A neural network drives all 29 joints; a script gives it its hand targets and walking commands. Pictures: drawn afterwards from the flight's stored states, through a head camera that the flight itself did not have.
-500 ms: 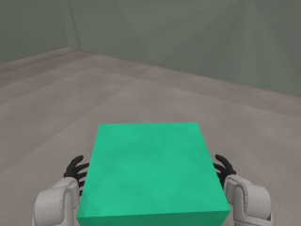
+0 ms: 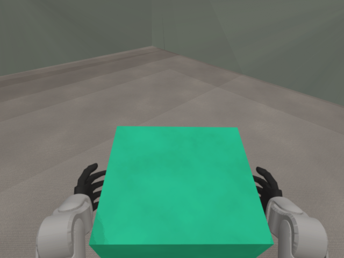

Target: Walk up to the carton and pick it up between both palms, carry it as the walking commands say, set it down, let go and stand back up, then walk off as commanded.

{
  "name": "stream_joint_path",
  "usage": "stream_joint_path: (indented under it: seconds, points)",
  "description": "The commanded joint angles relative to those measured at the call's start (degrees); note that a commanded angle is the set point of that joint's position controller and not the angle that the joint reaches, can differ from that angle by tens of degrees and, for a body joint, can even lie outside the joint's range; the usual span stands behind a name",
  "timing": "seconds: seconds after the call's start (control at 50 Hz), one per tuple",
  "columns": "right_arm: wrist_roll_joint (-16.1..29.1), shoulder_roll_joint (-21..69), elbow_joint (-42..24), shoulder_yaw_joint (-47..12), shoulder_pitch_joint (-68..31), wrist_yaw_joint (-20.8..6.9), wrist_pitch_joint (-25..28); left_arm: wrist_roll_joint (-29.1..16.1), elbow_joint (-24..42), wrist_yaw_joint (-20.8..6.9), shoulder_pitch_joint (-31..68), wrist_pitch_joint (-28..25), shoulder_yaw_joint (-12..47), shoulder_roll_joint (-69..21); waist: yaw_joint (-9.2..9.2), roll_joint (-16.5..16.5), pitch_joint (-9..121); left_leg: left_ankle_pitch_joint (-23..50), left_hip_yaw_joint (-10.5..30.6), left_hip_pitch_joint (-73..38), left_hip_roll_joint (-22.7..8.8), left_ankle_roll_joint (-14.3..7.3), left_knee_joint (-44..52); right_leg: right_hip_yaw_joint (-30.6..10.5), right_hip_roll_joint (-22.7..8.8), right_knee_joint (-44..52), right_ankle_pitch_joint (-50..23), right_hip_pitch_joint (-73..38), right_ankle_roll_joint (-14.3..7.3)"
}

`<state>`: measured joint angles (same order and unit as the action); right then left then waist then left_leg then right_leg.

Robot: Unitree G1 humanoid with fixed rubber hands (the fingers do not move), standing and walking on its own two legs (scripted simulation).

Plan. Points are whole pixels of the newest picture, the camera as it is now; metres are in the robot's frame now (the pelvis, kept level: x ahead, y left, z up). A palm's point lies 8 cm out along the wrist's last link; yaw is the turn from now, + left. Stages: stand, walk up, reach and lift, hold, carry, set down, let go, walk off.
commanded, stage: carry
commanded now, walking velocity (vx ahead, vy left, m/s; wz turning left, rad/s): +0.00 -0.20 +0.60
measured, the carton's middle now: (177, 197) +0.27 -0.02 +0.06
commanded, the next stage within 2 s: none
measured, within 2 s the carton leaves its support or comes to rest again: neither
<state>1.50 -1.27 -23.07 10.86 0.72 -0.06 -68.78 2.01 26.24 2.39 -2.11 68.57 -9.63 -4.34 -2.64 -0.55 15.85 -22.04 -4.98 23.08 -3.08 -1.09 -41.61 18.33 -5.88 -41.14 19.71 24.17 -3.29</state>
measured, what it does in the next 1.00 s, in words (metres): steps to the right, turning left: right foot, then left foot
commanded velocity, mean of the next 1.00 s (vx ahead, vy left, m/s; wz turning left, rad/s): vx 0.00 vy -0.20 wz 0.60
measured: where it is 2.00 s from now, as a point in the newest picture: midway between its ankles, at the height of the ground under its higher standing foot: outside the picture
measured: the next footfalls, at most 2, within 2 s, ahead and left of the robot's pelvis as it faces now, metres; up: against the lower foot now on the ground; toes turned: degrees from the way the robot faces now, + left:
right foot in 0.24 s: +0.09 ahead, -0.17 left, +0.00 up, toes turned +1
left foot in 0.50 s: -0.05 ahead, -0.01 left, +0.00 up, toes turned +26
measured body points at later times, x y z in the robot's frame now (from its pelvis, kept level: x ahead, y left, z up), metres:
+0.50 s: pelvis -0.05 -0.10 +0.00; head -0.08 -0.11 +0.45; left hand +0.12 +0.14 +0.08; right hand +0.23 -0.22 +0.08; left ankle -0.09 -0.02 -0.72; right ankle +0.05 -0.17 -0.71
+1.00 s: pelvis -0.03 -0.22 +0.01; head -0.03 -0.24 +0.46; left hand +0.05 +0.06 +0.08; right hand +0.27 -0.25 +0.07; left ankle -0.11 -0.15 -0.69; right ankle +0.06 -0.27 -0.71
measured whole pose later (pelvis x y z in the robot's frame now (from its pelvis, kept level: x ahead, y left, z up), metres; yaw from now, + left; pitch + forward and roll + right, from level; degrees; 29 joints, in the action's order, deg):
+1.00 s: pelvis -0.03 -0.22 +0.01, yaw +37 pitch +5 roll -1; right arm 2.1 1.2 -29.3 13.1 5.3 -0.4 -67.2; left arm 0.5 29.5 1.9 -6.3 64.9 -10.8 -8.0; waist -2.2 -3.4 7.7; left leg -26.1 -5.8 27.3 -2.8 -0.7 -50.7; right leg 15.9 -5.6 -35.2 14.1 25.4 -2.7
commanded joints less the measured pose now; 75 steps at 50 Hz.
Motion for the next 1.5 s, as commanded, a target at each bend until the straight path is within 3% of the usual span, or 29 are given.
stream_joint_path:
  seconds: [0.0, 0.06, 0.18, 0.2, 0.24, 0.26, 0.34, 0.44, 0.46, 0.5, 0.54, 0.58, 0.72, 0.74, 0.78, 0.82, 0.88, 0.98, 1.02, 1.04, 1.06, 1.08, 1.12, 1.26, 1.28, 1.3, 1.32, 1.38, 1.48]
  points:
    - [12.7, 38.2, -7.5, -39.8, -25.0, -3.4, -0.6, -13.7, 5.5, -3.1, 28.5, 1.5, 39.8, -33.9, 0.74, -15.8, -2.5, 24.6, 38.9, -10.4, -25.9, -10.6, 23.6, -14.0, 0.1, -15.0, 12.3, 20.2, 6.1]
    - [12.4, 44.2, -10.4, -40.0, -29.9, -3.1, 0.6, -18.7, 7.6, -5.1, 36.6, 0.4, 43.8, -41.8, 0.33, -9.0, -3.6, 27.8, 28.6, -5.3, -18.2, -8.6, 20.6, -15.2, 0.9, -13.9, 6.5, 16.0, 6.7]
    - [14.8, 50.6, -21.4, -44.2, -33.9, -4.1, 4.3, -23.5, 13.9, -7.0, 36.8, -3.8, 48.0, -50.5, 1.94, -12.1, 5.0, -1.3, 16.9, 6.6, -8.8, -2.9, 19.6, -10.9, 3.9, 7.9, -2.9, -7.0, 6.3]
    - [14.7, 50.7, -21.6, -44.9, -32.2, -4.0, 4.6, -23.4, 14.7, -6.9, 35.3, -4.4, 47.8, -49.9, 2.42, -8.0, 7.5, -2.3, 14.4, 8.2, -5.7, -1.8, 16.1, -12.1, 2.2, 14.4, -1.7, -13.1, 5.8]
    - [14.5, 50.1, -22.6, -46.7, -29.2, -3.9, 4.7, -22.0, 16.0, -7.0, 31.5, -5.3, 47.0, -47.1, 2.47, 17.6, 12.2, -8.5, 1.0, 16.0, 5.7, 1.5, -10.6, -32.6, -16.6, 27.0, 5.6, -19.5, -1.0]
    - [14.5, 48.3, -22.1, -47.4, -28.3, -4.0, 4.5, -21.1, 15.8, -7.0, 29.4, -5.4, 46.7, -45.6, 1.85, 19.6, 11.6, -11.1, 0.1, 15.5, 2.6, 1.2, -18.9, -30.7, -20.6, 26.2, 5.3, -15.1, -5.0]
    - [16.9, 48.4, -21.7, -49.9, -30.1, -5.3, 4.4, -17.8, 16.0, -5.9, 25.7, -6.0, 44.5, -43.7, 2.72, 12.9, 9.4, -3.5, -0.8, 7.8, 1.1, 0.6, -16.0, -15.2, -11.9, 22.1, -3.8, -10.4, -3.9]
    - [16.6, 44.4, -18.7, -48.1, -27.3, -5.1, 3.6, -16.3, 14.4, -4.8, 24.0, -4.8, 43.6, -40.5, 1.58, 9.3, 9.0, 1.8, -1.7, 0.0, 0.1, -1.2, 6.6, -9.0, -10.5, 12.0, -7.2, -11.4, -3.1]
    - [16.2, 43.4, -17.4, -46.9, -26.5, -5.0, 3.3, -16.1, 13.2, -4.6, 24.0, -4.1, 43.3, -39.3, 1.2, 2.0, 7.5, 3.7, 5.0, -4.3, -3.7, -2.0, 14.8, -7.5, -8.6, 5.9, -6.7, -6.3, -0.9]
    - [14.6, 40.3, -14.1, -43.7, -23.7, -4.8, 2.8, -15.7, 11.3, -4.5, 24.7, -2.6, 43.1, -37.4, 1.8, -20.6, 1.9, 20.8, 41.0, -12.2, -25.8, -8.3, 24.5, -9.0, -0.4, -9.3, 10.4, 19.0, 6.4]
    - [13.1, 42.1, -11.4, -42.3, -21.1, -4.5, 2.4, -17.0, 12.2, -4.5, 28.6, -2.1, 45.2, -38.4, 0.32, -12.9, 0.3, 31.1, 33.4, -13.0, -22.0, -11.7, 19.2, -15.1, -1.2, -15.5, 8.8, 19.8, 6.6]
    - [12.9, 44.1, -11.9, -41.8, -24.0, -4.2, 2.8, -18.7, 11.0, -5.4, 31.4, -2.4, 46.1, -41.5, 0.74, -10.5, -0.4, 36.9, 26.6, -11.5, -17.5, -8.4, 17.0, -15.1, 0.2, -14.6, 4.6, 17.7, 7.2]
    - [14.1, 47.4, -19.9, -44.4, -28.3, -4.2, 4.5, -22.0, 14.5, -6.4, 32.1, -3.9, 48.2, -46.1, 2.31, -13.0, 2.7, 8.7, 16.3, 3.9, -8.7, -2.5, 16.8, -9.9, 3.9, 11.0, -2.1, -7.3, 7.1]
    - [14.2, 47.6, -20.3, -45.0, -27.7, -4.1, 4.5, -21.8, 14.8, -6.4, 30.7, -4.2, 47.7, -45.6, 2.8, -8.6, 5.5, 7.0, 13.4, 6.0, -5.6, -1.3, 12.6, -12.1, 0.9, 17.1, -1.8, -14.2, 6.5]
    - [14.3, 46.8, -22.5, -46.6, -27.5, -3.8, 4.4, -20.7, 15.2, -6.6, 28.2, -4.7, 46.8, -43.5, 2.3, 19.6, 9.7, -12.1, 0.3, 15.9, 5.4, 2.5, -14.5, -33.3, -20.2, 25.4, -8.4, -20.7, -1.8]
    - [15.6, 46.4, -23.1, -48.9, -27.8, -4.1, 4.1, -19.2, 15.0, -6.7, 25.2, -5.1, 45.5, -42.7, 2.3, 17.4, 8.7, -12.1, 1.7, 12.4, 1.0, 1.3, -20.6, -24.6, -18.5, 24.0, -5.1, -14.6, -5.5]
    - [18.0, 48.4, -22.8, -50.4, -31.7, -5.3, 4.0, -17.3, 16.1, -5.6, 24.3, -5.6, 43.9, -43.0, 2.88, 14.3, 6.6, -4.9, -0.7, 7.3, 0.8, 1.1, -15.2, -14.6, -12.3, 21.8, -7.8, -10.9, -3.5]
    - [17.8, 45.4, -21.1, -49.0, -28.8, -4.9, 3.7, -16.7, 15.8, -4.6, 23.1, -5.2, 43.2, -41.2, 1.87, 11.1, 8.2, 1.2, -2.5, 0.5, 0.4, -0.9, 5.4, -8.7, -11.3, 12.9, -11.0, -13.7, -2.9]
    - [16.8, 43.2, -18.5, -46.7, -26.3, -4.7, 3.4, -16.4, 14.5, -4.3, 23.7, -4.1, 43.3, -39.0, 1.39, -4.9, 6.9, 10.1, 14.7, -10.4, -10.2, -3.4, 16.5, -6.6, -7.7, 0.9, -5.3, 0.5, 2.0]
    - [15.9, 41.7, -17.1, -45.2, -24.5, -4.6, 3.3, -16.5, 14.3, -4.3, 24.2, -3.6, 43.7, -38.6, 1.88, -19.4, 5.3, 21.4, 36.2, -15.2, -23.8, -7.3, 22.0, -6.8, -2.8, -7.1, 7.0, 13.9, 6.2]
    - [15.2, 41.5, -14.9, -44.4, -22.4, -4.6, 3.0, -16.1, 13.1, -4.1, 24.5, -3.4, 43.8, -38.1, 2.16, -16.5, 1.7, 27.1, 39.4, -14.9, -26.4, -8.9, 22.7, -13.0, -1.3, -13.5, 10.6, 18.4, 6.9]
    - [14.1, 42.6, -13.8, -43.4, -20.2, -4.5, 3.1, -17.7, 15.2, -4.2, 27.9, -3.2, 46.2, -38.8, 0.63, -14.3, 1.2, 33.0, 34.1, -15.9, -23.2, -11.6, 19.1, -15.0, -1.3, -15.0, 10.0, 18.5, 6.4]
    - [13.4, 44.3, -13.9, -42.5, -22.8, -4.2, 3.6, -19.4, 14.3, -5.0, 31.1, -3.5, 47.5, -41.6, 0.75, -11.0, 0.7, 41.3, 26.4, -16.1, -18.2, -8.9, 16.0, -14.4, 0.0, -15.3, 6.3, 18.3, 7.4]
    - [13.7, 47.1, -21.3, -45.1, -26.2, -3.9, 5.1, -22.4, 15.9, -6.6, 29.9, -4.6, 48.9, -45.9, 2.7, -13.4, 3.5, 16.7, 14.4, 0.1, -8.5, -2.4, 13.0, -8.9, 3.8, 12.4, -2.4, -7.9, 7.1]
    - [13.8, 47.3, -21.7, -45.8, -25.3, -3.8, 5.1, -22.1, 16.2, -6.8, 28.8, -4.9, 48.4, -45.1, 2.91, -7.1, 6.5, 12.0, 10.4, 3.5, -4.7, -0.8, 7.8, -12.6, -0.9, 17.8, -3.7, -15.7, 6.3]
    - [13.8, 47.6, -22.8, -46.8, -24.6, -3.7, 5.0, -21.5, 16.6, -7.0, 28.0, -5.1, 47.7, -43.6, 2.58, 10.2, 8.7, -1.2, 2.6, 10.2, 3.0, 1.7, -5.3, -27.2, -13.6, 23.9, -12.0, -21.5, 3.0]
    - [14.2, 46.1, -23.9, -47.4, -26.3, -3.7, 4.8, -20.9, 16.2, -6.9, 26.4, -5.1, 47.4, -42.9, 2.25, 21.0, 9.0, -15.2, -1.0, 13.2, 3.9, 2.7, -18.2, -31.5, -21.6, 22.7, -16.5, -19.5, -3.2]
    - [16.3, 47.4, -23.8, -49.9, -28.1, -4.4, 4.3, -18.8, 16.2, -6.6, 23.7, -5.5, 45.1, -42.7, 2.74, 14.9, 5.3, -7.7, 0.3, 9.6, 0.6, 1.4, -20.8, -20.0, -15.2, 24.5, -6.2, -13.1, -4.1]
    - [18.4, 47.0, -24.1, -50.9, -29.6, -4.9, 4.1, -17.5, 18.4, -5.4, 23.2, -6.1, 43.9, -41.8, 3.28, 14.1, 7.1, -6.3, -1.6, 5.6, 0.4, -0.2, -7.5, -11.4, -12.8, 16.9, -17.8, -16.9, -4.1]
